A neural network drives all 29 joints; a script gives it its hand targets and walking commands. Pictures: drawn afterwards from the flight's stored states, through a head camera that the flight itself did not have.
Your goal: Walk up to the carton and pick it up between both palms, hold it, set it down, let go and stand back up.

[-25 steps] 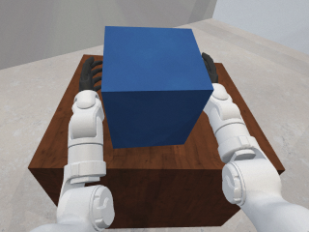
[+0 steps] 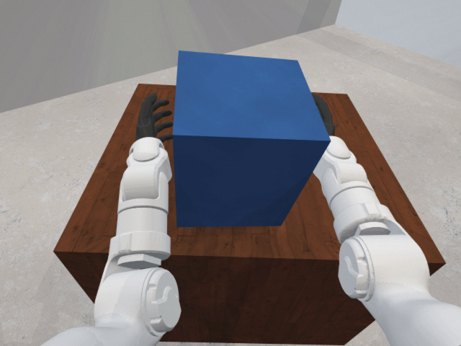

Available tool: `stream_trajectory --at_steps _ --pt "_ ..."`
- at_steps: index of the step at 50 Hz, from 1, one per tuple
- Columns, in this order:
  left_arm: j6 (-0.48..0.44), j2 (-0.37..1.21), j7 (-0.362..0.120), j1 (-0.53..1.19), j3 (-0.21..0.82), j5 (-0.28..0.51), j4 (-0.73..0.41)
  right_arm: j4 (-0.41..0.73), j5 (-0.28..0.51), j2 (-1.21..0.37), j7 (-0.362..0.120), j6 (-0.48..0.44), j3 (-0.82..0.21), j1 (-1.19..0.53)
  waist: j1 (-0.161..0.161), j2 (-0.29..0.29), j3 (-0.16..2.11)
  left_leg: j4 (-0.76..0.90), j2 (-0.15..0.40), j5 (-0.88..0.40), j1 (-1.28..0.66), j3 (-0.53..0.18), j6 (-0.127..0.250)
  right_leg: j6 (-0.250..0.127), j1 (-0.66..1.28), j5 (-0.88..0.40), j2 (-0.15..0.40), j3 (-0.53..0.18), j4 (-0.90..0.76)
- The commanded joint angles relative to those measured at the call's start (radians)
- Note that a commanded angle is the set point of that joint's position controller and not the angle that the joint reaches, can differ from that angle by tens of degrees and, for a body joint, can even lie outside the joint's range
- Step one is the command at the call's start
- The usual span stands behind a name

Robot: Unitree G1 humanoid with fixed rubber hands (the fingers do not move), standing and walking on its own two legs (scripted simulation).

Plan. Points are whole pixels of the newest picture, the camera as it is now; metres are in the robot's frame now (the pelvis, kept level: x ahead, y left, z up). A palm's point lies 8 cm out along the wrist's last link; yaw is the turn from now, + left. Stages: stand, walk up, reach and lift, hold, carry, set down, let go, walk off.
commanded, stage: set down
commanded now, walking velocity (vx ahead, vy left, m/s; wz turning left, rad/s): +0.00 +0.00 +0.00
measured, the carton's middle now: (234, 147) +0.42 +0.01 +0.15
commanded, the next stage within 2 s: none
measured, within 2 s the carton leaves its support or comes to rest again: rests again in 1.52 s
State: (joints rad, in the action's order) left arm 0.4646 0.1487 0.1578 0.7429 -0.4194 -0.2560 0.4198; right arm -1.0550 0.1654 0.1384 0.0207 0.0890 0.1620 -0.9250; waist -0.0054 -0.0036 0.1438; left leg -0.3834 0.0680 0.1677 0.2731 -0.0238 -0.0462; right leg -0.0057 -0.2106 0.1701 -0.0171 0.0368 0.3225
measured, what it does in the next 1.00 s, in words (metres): stands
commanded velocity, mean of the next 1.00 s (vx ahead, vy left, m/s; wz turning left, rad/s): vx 0.00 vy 0.00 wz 0.00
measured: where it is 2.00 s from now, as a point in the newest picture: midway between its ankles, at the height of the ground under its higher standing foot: outside the picture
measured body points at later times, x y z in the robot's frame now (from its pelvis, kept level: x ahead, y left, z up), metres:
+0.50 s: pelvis +0.02 -0.01 +0.00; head +0.01 -0.01 +0.45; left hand +0.41 +0.16 +0.15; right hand +0.46 -0.14 +0.14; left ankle +0.02 +0.15 -0.75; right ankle +0.00 -0.11 -0.75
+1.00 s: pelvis +0.02 -0.02 +0.00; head +0.05 -0.03 +0.45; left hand +0.41 +0.15 +0.11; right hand +0.48 -0.14 +0.11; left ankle +0.02 +0.15 -0.74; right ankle +0.00 -0.12 -0.75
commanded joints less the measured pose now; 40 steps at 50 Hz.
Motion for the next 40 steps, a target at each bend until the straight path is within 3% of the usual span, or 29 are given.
stream_trajectory --at_steps 1,3,7,11,12,15,17,21,25,27,30,33,35,36,38,40 --pt "-0.01 0.396 -0.101 0.654 0.309 -0.029 -0.003 0.271 -0.054 -0.393 -0.15 -0.062 -0.15 -0.824 -0.152 0.016 0.342 0.045 -0.043 -0.32 -0.371 0.075 0.006 0.017 0.054 -0.114 -0.052 0.069 -0.065" --pt "-0.038 0.427 -0.083 0.709 0.36 0.007 -0.09 0.377 -0.035 -0.427 -0.145 -0.094 -0.196 -0.907 -0.166 0.035 0.482 0.004 -0.041 -0.434 -0.411 0.069 -0.005 0.014 0.07 -0.207 -0.063 0.072 -0.042" --pt "-0.117 0.521 -0.027 0.763 0.524 0.093 -0.257 0.545 0.014 -0.476 -0.133 -0.158 -0.298 -0.978 -0.16 0.08 0.835 -0.104 -0.027 -0.745 -0.556 0.037 -0.039 -0.004 0.002 -0.363 -0.092 0.094 -0.021" --pt "-0.161 0.561 0.02 0.737 0.575 0.125 -0.314 0.477 0.025 -0.473 -0.139 -0.18 -0.316 -0.868 -0.169 0.114 0.888 -0.162 0.003 -0.921 -0.61 0.028 -0.077 -0.051 -0.129 -0.363 -0.102 0.1 -0.068" --pt "-0.159 0.56 0.026 0.732 0.562 0.124 -0.298 0.423 0.016 -0.459 -0.141 -0.172 -0.296 -0.841 -0.17 0.093 0.846 -0.157 0.008 -0.911 -0.595 0.029 -0.078 -0.064 -0.142 -0.34 -0.1 0.098 -0.091" --pt "-0.144 0.508 0.018 0.726 0.483 0.079 -0.225 0.253 -0.022 -0.422 -0.147 -0.145 -0.232 -0.75 -0.158 0.039 0.644 -0.1 0.009 -0.738 -0.545 0.05 -0.059 -0.058 -0.132 -0.248 -0.085 0.091 -0.105" --pt "-0.12 0.478 -0.009 0.684 0.429 0.04 -0.139 0.174 -0.052 -0.391 -0.148 -0.124 -0.194 -0.712 -0.141 0.009 0.455 -0.045 -0.002 -0.59 -0.49 0.06 -0.035 -0.026 -0.086 -0.205 -0.072 0.085 -0.091" --pt "-0.07 0.423 -0.065 0.581 0.32 -0.029 -0.01 0.104 -0.105 -0.355 -0.154 -0.088 -0.126 -0.67 -0.147 -0.043 0.251 0.033 -0.023 -0.417 -0.374 0.079 0.002 0.009 -0.005 -0.169 -0.055 0.07 -0.081" --pt "-0.074 0.421 -0.076 0.554 0.303 -0.035 -0.037 0.231 -0.115 -0.367 -0.155 -0.117 -0.138 -0.752 -0.167 -0.025 0.379 0.013 -0.035 -0.487 -0.365 0.077 0.0 0.018 0.05 -0.306 -0.056 0.071 -0.047" --pt "-0.107 0.444 -0.06 0.611 0.341 -0.006 -0.105 0.298 -0.116 -0.398 -0.152 -0.154 -0.168 -0.815 -0.178 -0.016 0.524 -0.025 -0.032 -0.592 -0.395 0.07 -0.01 0.016 0.05 -0.386 -0.065 0.075 -0.023" --pt "-0.179 0.502 -0.016 0.684 0.436 0.045 -0.216 0.378 -0.101 -0.43 -0.154 -0.219 -0.207 -0.873 -0.185 0.044 0.791 -0.095 -0.021 -0.79 -0.464 0.06 -0.04 -0.001 -0.023 -0.448 -0.081 0.092 -0.006" --pt "-0.235 0.549 0.033 0.679 0.518 0.089 -0.252 0.402 -0.09 -0.438 -0.158 -0.265 -0.222 -0.868 -0.2 0.077 0.957 -0.155 0.002 -0.949 -0.5 0.052 -0.074 -0.053 -0.124 -0.463 -0.094 0.099 -0.051" --pt "-0.247 0.562 0.053 0.653 0.533 0.101 -0.263 0.346 -0.093 -0.411 -0.168 -0.269 -0.199 -0.81 -0.205 0.082 0.954 -0.171 0.024 -1.012 -0.508 0.053 -0.093 -0.092 -0.208 -0.426 -0.096 0.105 -0.104" --pt "-0.248 0.549 0.055 0.651 0.518 0.101 -0.238 0.289 -0.103 -0.392 -0.172 -0.262 -0.174 -0.774 -0.202 0.053 0.909 -0.167 0.026 -0.987 -0.488 0.058 -0.089 -0.106 -0.212 -0.415 -0.094 0.098 -0.124" --pt "-0.237 0.534 0.05 0.676 0.478 0.078 -0.192 0.191 -0.125 -0.383 -0.173 -0.238 -0.149 -0.731 -0.191 0.02 0.802 -0.136 0.02 -0.883 -0.465 0.071 -0.07 -0.093 -0.202 -0.366 -0.085 0.094 -0.126" --pt "-0.225 0.507 0.028 0.673 0.433 0.046 -0.126 0.114 -0.155 -0.36 -0.171 -0.214 -0.126 -0.712 -0.165 -0.022 0.656 -0.081 0.008 -0.715 -0.431 0.078 -0.038 -0.053 -0.156 -0.331 -0.071 0.092 -0.102"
